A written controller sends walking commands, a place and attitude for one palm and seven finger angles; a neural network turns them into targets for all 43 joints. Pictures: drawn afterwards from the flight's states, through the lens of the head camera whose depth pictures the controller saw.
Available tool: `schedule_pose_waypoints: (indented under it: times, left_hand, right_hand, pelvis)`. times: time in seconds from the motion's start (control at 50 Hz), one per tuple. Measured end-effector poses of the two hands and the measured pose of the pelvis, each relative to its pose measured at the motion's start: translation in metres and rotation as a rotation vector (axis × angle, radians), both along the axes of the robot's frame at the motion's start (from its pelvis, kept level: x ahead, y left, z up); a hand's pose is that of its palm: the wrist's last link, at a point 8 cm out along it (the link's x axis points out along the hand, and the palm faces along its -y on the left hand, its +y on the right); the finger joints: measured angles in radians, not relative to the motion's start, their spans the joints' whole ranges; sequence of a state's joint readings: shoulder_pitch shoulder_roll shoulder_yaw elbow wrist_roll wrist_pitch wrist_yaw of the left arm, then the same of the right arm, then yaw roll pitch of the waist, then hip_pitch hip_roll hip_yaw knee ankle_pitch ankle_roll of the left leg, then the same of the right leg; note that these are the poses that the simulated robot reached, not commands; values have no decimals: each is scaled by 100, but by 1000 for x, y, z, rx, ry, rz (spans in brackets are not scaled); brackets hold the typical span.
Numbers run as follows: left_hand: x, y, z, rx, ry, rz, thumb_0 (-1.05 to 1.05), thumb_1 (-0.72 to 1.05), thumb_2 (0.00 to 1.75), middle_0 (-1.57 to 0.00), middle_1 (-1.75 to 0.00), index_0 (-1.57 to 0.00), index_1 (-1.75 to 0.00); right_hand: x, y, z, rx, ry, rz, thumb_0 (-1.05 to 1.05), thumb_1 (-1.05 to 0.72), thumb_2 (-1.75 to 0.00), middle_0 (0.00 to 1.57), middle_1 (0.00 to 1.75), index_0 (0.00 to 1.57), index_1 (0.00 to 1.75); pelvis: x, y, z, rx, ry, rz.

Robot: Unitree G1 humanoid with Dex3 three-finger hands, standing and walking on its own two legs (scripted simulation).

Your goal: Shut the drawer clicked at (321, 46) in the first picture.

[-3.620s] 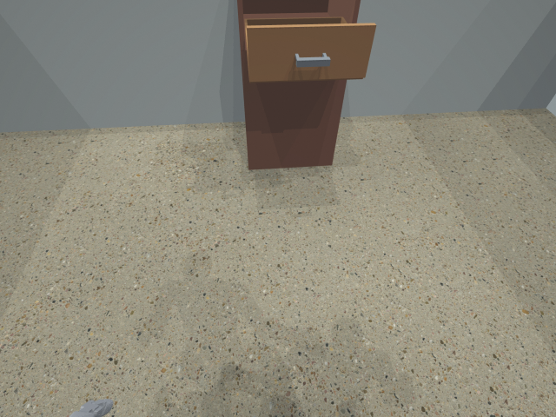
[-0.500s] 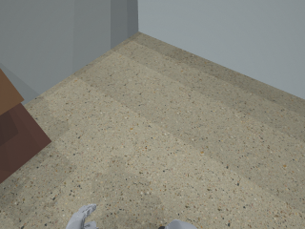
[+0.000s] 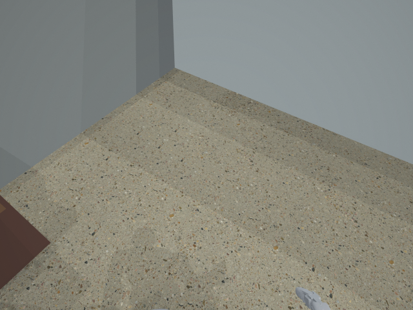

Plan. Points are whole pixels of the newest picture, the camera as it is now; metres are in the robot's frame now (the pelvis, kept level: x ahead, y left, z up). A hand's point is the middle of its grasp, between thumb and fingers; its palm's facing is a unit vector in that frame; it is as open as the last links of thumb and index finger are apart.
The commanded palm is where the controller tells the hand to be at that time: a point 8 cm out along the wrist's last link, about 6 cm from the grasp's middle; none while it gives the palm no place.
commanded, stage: turn to face it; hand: left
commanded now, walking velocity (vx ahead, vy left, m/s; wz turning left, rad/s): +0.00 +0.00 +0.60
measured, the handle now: out of the picture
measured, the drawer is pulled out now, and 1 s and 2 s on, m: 0.28 0.28 0.28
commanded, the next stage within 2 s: take the last steps up to it in 1.70 s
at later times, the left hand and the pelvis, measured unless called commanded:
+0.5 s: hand out of the picture +0.10 +0.17 -0.13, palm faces +0.27 -0.92 -0.29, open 7.4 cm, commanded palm none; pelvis +0.04 -0.05 +0.01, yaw +16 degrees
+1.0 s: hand out of the picture -0.10 +0.17 -0.17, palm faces +0.61 -0.75 -0.27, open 7.4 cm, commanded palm none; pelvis +0.01 -0.02 +0.00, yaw +35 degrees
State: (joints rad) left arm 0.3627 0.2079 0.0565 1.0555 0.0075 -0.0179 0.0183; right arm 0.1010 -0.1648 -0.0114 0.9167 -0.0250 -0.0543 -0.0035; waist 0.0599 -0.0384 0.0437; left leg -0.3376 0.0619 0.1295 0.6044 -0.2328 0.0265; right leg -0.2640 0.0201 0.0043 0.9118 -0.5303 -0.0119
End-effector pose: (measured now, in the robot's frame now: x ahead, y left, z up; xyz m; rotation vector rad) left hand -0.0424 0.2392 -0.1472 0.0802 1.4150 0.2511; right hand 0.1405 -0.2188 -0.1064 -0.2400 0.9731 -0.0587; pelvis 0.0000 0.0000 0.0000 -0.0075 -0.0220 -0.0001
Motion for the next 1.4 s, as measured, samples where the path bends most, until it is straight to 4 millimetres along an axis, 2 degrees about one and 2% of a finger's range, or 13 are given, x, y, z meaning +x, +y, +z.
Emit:
schedule_pose_waypoints:
  times: [0.1,0.22,0.3,0.38,0.52,0.66,0.74,0.84,0.94,1.06,1.22,1.32,1.4]
  left_hand:
    - [52,2,6,-20,-59,-30,1,91,90,-20,-30,-20,-30]
    - [109,-4,18,-7,-179,-19,1,91,90,-20,-30,-20,-30]
    - [134,-11,27,31,-234,-12,1,91,90,-20,-30,-20,-30]
    - [146,-21,35,92,-286,6,1,91,90,-20,-30,-20,-30]
    - [117,-34,57,155,-285,96,1,90,90,-20,-30,-20,-30]
    - [62,-45,53,155,-225,224,1,90,90,-20,-30,-20,-30]
    - [17,-50,42,133,-151,310,1,90,90,-21,-30,-20,-30]
    - [-45,-50,22,95,-55,424,1,90,90,-21,-30,-20,-30]
    - [-90,-41,2,69,13,517,1,90,90,-20,-30,-20,-30]
    - [-83,-26,18,95,-55,564,1,91,90,-20,-30,-20,-30]
    - [-40,-18,37,179,-184,574,1,91,90,-20,-30,-20,-30]
    - [-16,-31,47,250,-254,580,1,91,90,-20,-30,-20,-30]
    - [-21,-53,58,262,-258,625,1,90,90,-20,-30,-20,-30]
  right_hand:
    - [-35,7,-4,-3,140,-70,0,-92,-90,20,30,20,30]
    - [-71,-17,-11,-37,321,-93,-1,-95,-90,21,30,20,30]
    - [-85,-33,-21,-24,396,-94,0,-93,-90,21,30,20,30]
    - [-83,-52,-38,5,426,-78,0,-92,-90,21,30,20,30]
    - [-34,-69,-38,19,391,34,1,-91,-90,20,30,20,30]
    - [32,-60,-30,-10,314,187,1,-91,-90,20,30,19,30]
    - [72,-38,-23,-34,253,286,1,-91,-90,20,30,19,30]
    - [114,8,-11,-68,154,419,1,-91,-90,20,30,19,30]
    - [131,49,-1,-89,62,522,0,-91,-90,20,30,19,30]
    - [121,61,6,-103,97,564,0,-91,-90,20,30,20,30]
    - [110,46,-13,-76,189,587,0,-90,-90,21,30,20,30]
    - [118,26,-39,-59,246,600,1,-90,-90,21,30,20,30]
    - [127,20,-40,-75,285,641,1,-91,-90,20,30,20,30]
  pelvis:
    - [17,7,11,-11,-2,37]
    - [25,3,14,-9,20,104]
    - [30,-11,11,1,31,147]
    - [34,-31,3,17,35,190]
    - [37,-51,13,46,18,304]
    - [35,-57,15,59,17,400]
    - [30,-53,13,51,23,451]
    - [22,-41,5,26,33,516]
    - [14,-28,-5,14,31,574]
    - [13,-23,8,-13,26,639]
    - [24,-37,9,-6,32,725]
    - [37,-55,-1,5,32,791]
    - [42,-60,5,23,25,858]
